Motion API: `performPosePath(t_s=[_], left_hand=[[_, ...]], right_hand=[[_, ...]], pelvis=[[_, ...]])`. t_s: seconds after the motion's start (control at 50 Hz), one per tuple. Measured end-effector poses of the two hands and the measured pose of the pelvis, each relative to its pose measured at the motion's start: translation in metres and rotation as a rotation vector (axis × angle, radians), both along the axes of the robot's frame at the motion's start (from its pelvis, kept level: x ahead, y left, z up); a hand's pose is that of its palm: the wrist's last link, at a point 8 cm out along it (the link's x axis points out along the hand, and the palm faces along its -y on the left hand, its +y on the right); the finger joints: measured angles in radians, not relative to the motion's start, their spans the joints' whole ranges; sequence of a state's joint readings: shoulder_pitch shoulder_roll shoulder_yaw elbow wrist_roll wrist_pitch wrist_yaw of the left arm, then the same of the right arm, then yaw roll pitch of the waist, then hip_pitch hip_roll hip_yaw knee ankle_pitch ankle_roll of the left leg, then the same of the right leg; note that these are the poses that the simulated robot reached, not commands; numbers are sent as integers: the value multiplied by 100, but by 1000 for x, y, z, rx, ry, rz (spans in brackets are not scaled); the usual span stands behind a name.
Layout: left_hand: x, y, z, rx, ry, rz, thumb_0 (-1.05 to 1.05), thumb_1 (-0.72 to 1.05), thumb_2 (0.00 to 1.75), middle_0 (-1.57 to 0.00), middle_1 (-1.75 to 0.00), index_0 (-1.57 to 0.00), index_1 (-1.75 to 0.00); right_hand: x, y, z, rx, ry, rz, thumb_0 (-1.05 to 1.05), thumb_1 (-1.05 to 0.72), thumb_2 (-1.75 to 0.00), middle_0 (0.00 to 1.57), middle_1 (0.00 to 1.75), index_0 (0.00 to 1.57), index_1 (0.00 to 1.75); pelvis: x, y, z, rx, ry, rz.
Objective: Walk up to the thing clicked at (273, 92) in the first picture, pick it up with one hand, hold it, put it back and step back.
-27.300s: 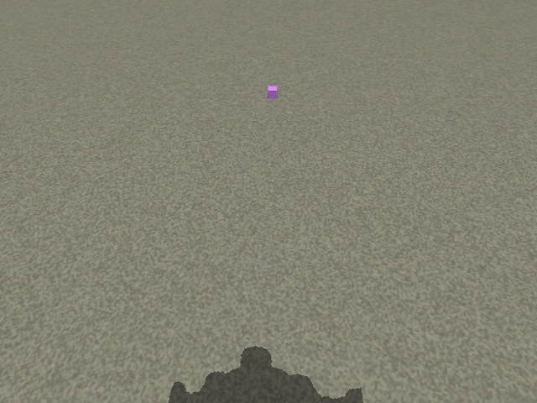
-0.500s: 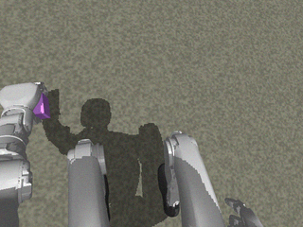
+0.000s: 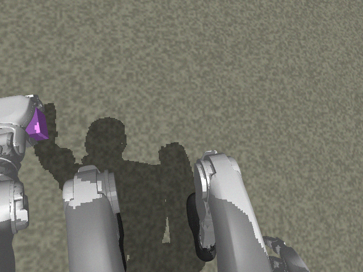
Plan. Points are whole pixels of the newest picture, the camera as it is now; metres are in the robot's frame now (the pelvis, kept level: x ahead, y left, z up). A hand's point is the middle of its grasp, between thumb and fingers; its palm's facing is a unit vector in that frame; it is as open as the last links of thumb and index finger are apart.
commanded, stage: lower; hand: left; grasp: from above
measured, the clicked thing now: (27, 125) +0.44 +0.32 -0.20
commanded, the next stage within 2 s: rest in 0.30 s
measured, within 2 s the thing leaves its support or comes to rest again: rests again in 1.12 s
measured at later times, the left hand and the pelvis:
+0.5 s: hand (36, 133) +0.43 +0.32 -0.23, palm faces -0.45 -0.13 -0.88, open 9.4 cm; pelvis +0.01 +0.00 -0.03, yaw -2 degrees
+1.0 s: hand (43, 133) +0.44 +0.32 -0.27, palm faces -0.44 -0.16 -0.88, open 9.4 cm; pelvis +0.01 +0.00 -0.05, yaw -5 degrees
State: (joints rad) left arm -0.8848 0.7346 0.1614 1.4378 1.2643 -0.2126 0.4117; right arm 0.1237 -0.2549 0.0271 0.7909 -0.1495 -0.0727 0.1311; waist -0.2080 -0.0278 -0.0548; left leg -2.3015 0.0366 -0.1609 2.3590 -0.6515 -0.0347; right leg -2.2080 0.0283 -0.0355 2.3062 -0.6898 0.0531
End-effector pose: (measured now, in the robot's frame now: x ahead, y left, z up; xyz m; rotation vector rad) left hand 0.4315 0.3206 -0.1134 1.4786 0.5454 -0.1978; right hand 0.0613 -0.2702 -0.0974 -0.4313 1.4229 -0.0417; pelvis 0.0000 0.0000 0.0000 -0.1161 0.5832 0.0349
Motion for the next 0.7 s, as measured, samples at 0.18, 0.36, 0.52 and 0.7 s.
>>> performPosePath(t_s=[0.18,0.36,0.52,0.7], left_hand=[[2,2,-20,-13,32,-5,-1,5,56,-63,-72,-71,-60],[0,1,-49,-33,10,-17,-1,5,56,-63,-72,-71,-60],[2,0,-65,-27,3,-4,-1,4,57,-64,-71,-72,-60],[9,-1,-80,-37,2,8,-1,4,57,-65,-70,-72,-59]], right_hand=[[0,-2,-7,-7,18,28,0,-90,-90,20,30,20,30],[-2,-4,-14,-30,46,47,0,-90,-90,20,30,20,30],[1,-4,-20,-27,54,71,0,-90,-89,20,30,20,30],[2,-1,-24,-17,64,104,0,-90,-89,20,30,20,30]], pelvis=[[2,0,-11,-10,-13,-8],[4,0,-25,-19,-33,-16],[6,1,-33,-25,-38,-23],[9,2,-40,-37,-50,-34]])
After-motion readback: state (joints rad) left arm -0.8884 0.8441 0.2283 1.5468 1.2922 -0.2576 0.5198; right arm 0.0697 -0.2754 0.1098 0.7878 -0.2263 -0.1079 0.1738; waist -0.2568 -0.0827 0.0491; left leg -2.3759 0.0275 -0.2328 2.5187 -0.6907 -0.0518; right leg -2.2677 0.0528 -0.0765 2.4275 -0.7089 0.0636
